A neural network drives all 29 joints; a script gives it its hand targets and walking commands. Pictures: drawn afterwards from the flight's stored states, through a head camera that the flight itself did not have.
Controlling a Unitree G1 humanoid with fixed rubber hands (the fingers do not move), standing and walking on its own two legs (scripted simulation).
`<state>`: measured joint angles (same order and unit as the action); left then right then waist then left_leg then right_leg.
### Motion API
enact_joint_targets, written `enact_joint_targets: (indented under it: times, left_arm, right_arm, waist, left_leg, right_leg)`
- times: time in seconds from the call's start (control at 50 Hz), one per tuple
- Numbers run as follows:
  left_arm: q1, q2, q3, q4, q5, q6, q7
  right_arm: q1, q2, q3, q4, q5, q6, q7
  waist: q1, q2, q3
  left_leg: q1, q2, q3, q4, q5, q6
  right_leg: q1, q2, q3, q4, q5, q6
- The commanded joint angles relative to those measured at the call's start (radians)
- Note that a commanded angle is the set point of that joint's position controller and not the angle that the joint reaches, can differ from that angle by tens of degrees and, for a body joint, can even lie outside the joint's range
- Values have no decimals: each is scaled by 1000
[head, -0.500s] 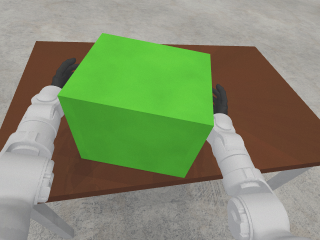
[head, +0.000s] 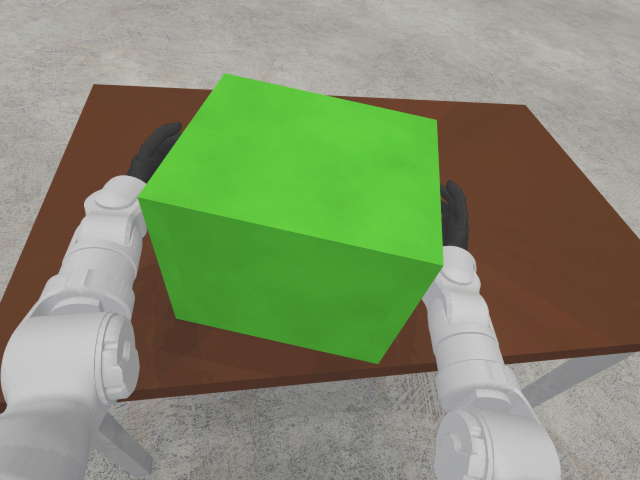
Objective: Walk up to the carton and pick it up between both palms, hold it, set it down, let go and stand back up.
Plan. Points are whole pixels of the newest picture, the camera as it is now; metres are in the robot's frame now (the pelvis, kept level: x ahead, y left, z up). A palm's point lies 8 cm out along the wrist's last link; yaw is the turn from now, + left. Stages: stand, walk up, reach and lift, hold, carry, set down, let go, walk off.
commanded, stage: reach and lift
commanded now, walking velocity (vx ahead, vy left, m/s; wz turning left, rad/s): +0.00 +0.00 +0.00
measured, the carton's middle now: (302, 221) +0.44 +0.01 +0.07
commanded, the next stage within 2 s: none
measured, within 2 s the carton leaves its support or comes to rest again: leaves its support in 0.76 s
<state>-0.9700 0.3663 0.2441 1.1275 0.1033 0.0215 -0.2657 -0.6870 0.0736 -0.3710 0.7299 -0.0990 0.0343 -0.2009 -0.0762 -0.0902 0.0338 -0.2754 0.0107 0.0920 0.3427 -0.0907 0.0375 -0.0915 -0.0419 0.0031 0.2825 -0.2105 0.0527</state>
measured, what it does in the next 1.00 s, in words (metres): stands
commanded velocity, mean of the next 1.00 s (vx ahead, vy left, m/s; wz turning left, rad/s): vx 0.00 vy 0.00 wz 0.00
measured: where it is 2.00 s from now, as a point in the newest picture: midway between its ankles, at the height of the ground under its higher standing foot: outside the picture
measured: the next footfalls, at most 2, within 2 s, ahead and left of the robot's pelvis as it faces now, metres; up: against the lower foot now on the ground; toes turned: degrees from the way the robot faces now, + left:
none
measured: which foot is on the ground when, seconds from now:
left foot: down 0.00-1.00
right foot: down 0.00-1.00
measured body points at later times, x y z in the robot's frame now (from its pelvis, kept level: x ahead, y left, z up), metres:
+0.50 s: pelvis +0.01 -0.02 +0.00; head +0.03 +0.01 +0.45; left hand +0.44 +0.20 +0.14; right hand +0.39 -0.19 +0.11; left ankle +0.06 +0.09 -0.75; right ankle -0.04 -0.16 -0.75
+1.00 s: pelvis -0.01 -0.03 +0.00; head -0.01 +0.00 +0.45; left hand +0.41 +0.19 +0.16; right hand +0.39 -0.20 +0.15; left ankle +0.06 +0.09 -0.75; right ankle -0.04 -0.16 -0.75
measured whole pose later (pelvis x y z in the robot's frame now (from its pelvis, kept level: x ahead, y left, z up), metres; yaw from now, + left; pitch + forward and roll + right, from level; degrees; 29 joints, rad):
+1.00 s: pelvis -0.01 -0.03 +0.00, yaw +0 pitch -3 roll +0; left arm -0.73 0.24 0.29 0.59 0.13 0.33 -0.21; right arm -0.62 -0.05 -0.19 0.59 0.02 0.15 -0.17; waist -0.02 -0.07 0.03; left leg -0.15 0.03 0.08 0.24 -0.04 0.00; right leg -0.01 -0.02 0.00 0.27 -0.21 0.02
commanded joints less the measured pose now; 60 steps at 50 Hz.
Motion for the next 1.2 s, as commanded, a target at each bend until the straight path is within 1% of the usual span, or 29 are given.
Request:
enact_joint_targets:
  times: [0.0,0.04,0.08,0.1,0.24,0.26,0.32,0.42,0.44,0.46,0.48,0.54,0.58,0.62,0.64,0.66,0.68,0.7,0.78,0.86,0.9,0.96,1.0,1.04,1.06,1.12,1.14,1.16,1.18]
  left_arm:
    - [-530,-495,-107,-191,37,-40,-76]
    - [-529,-487,-94,-215,54,-34,-71]
    - [-499,-517,-97,-256,67,-16,-68]
    - [-468,-501,-84,-240,74,-4,-78]
    - [-445,-536,-101,-337,90,29,-73]
    - [-452,-539,-112,-340,86,36,-68]
    - [-398,-560,-119,-440,97,68,-49]
    - [-319,-563,-116,-452,97,134,-58]
    - [-334,-556,-117,-483,91,140,-63]
    - [-325,-553,-114,-470,91,158,-69]
    - [-348,-540,-107,-500,87,152,-74]
    - [-339,-565,-156,-567,67,160,-56]
    - [-321,-578,-202,-650,43,170,-43]
    - [-320,-588,-234,-690,29,185,-28]
    - [-306,-592,-238,-707,26,197,-20]
    - [-313,-600,-265,-722,4,203,-17]
    - [-328,-582,-253,-706,3,211,-18]
    - [-333,-578,-231,-700,13,216,-16]
    - [-350,-578,-235,-721,1,231,-9]
    - [-405,-578,-237,-708,-18,223,-9]
    - [-362,-606,-268,-758,-11,248,4]
    - [-363,-585,-272,-771,-19,266,-8]
    - [-334,-584,-263,-756,-10,285,-10]
    - [-278,-587,-242,-771,3,318,-18]
    - [-300,-602,-274,-842,-13,323,-15]
    - [-279,-637,-314,-888,-30,371,3]
    - [-319,-644,-344,-947,-55,376,7]
    - [-288,-654,-356,-964,-66,390,14]
    - [-294,-654,-367,-997,-62,396,22]
  right_arm:
    - [-495,410,258,-138,-81,-81,127]
    - [-481,409,255,-128,-97,-80,125]
    - [-464,420,279,-122,-90,-76,128]
    - [-447,424,289,-134,-85,-73,120]
    - [-459,427,331,-186,-76,-99,112]
    - [-463,407,316,-186,-74,-101,113]
    - [-469,415,390,-263,-32,-112,114]
    - [-447,413,444,-288,-6,-79,112]
    - [-459,411,455,-312,4,-77,112]
    - [-452,404,453,-308,7,-66,107]
    - [-454,412,461,-323,15,-67,102]
    - [-490,393,514,-370,50,-83,110]
    - [-521,401,586,-449,92,-92,115]
    - [-527,390,611,-444,115,-77,126]
    - [-546,385,623,-474,131,-73,133]
    - [-572,385,629,-517,137,-75,133]
    - [-570,386,618,-481,133,-51,134]
    - [-585,389,613,-472,136,-36,142]
    - [-635,399,613,-494,153,-13,154]
    - [-673,433,595,-463,147,11,159]
    - [-629,385,579,-414,166,28,169]
    - [-586,354,535,-359,176,55,162]
    - [-587,346,558,-360,191,71,161]
    - [-569,328,573,-375,210,92,157]
    - [-589,330,592,-423,238,87,155]
    - [-635,285,608,-454,279,100,169]
    - [-652,296,612,-497,290,101,170]
    - [-668,289,638,-540,306,102,174]
    - [-638,269,629,-507,316,117,176]
  waist:
    - [-24,175,-452]
    - [-22,166,-435]
    - [-8,189,-445]
    - [-14,160,-433]
    - [1,169,-439]
    - [-8,187,-445]
    - [35,177,-515]
    - [16,126,-442]
    - [26,119,-450]
    - [4,94,-414]
    - [11,89,-418]
    - [26,113,-485]
    - [49,126,-565]
    - [48,133,-557]
    - [68,144,-581]
    - [55,128,-619]
    - [45,107,-567]
    - [71,104,-533]
    - [88,99,-537]
    - [81,81,-518]
    - [65,133,-527]
    - [19,128,-483]
    - [27,116,-467]
    - [28,89,-441]
    - [28,109,-491]
    - [23,137,-482]
    - [5,134,-532]
    - [20,126,-556]
    - [7,148,-530]
  left_leg:
    - [486,37,-3,-16,161,-68]
    - [486,38,1,-28,146,-64]
    - [516,36,5,-11,261,-77]
    - [527,29,10,-1,298,-69]
    - [528,20,19,-2,328,-75]
    - [539,24,15,-7,316,-85]
    - [574,22,22,14,418,-87]
    - [569,9,19,9,403,-65]
    - [551,7,20,4,388,-61]
    - [538,2,20,-4,350,-53]
    - [510,-6,23,-15,317,-44]
    - [549,-2,10,2,375,-59]
    - [574,-2,2,32,464,-67]
    - [576,-3,-5,28,445,-68]
    - [579,-3,-3,31,445,-66]
    - [574,-5,-4,31,422,-64]
    - [538,-10,-3,10,342,-50]
    - [514,-12,-1,-15,274,-37]
    - [453,-22,1,-38,186,-20]
    - [418,-29,4,-61,90,4]
    - [497,-11,-9,-54,166,-27]
    - [525,-10,-18,-49,201,-41]
    - [544,-12,-21,-41,231,-37]
    - [553,-14,-28,-39,273,-37]
    - [569,-13,-33,-24,326,-50]
    - [601,-2,-47,-4,394,-74]
    - [610,-5,-50,2,397,-76]
    - [628,-1,-55,18,449,-75]
    - [638,5,-61,12,446,-89]
  right_leg:
    - [-127,46,-72,-57,100,-26]
    - [-120,49,-73,-54,97,-20]
    - [-107,56,-73,-47,153,-24]
    - [-74,54,-67,-56,186,-15]
    - [-58,60,-78,-59,222,-9]
    - [-80,63,-81,-68,168,-13]
    - [-53,68,-80,-65,223,-13]
    - [0,59,-69,-67,300,7]
    - [11,59,-68,-63,299,9]
    - [22,55,-64,-68,314,14]
    - [39,46,-59,-60,342,21]
    - [25,54,-65,-56,354,12]
    - [39,58,-61,-35,435,12]
    - [14,64,-63,-38,382,3]
    - [0,65,-63,-40,368,-2]
    - [-9,64,-60,-43,372,-1]
    - [-7,56,-53,-48,334,0]
    - [-7,50,-51,-54,288,-1]
    - [15,39,-37,-43,261,1]
    - [5,26,-23,-48,210,4]
    - [-44,48,-40,-59,165,-18]
    - [-52,51,-46,-63,188,-14]
    - [-29,56,-48,-67,209,-14]
    - [-5,62,-52,-64,264,-5]
    - [-4,68,-59,-57,277,-9]
    - [-49,85,-69,-68,233,-25]
    - [-55,85,-69,-66,227,-21]
    - [-55,91,-70,-61,264,-22]
    - [-82,93,-73,-60,235,-25]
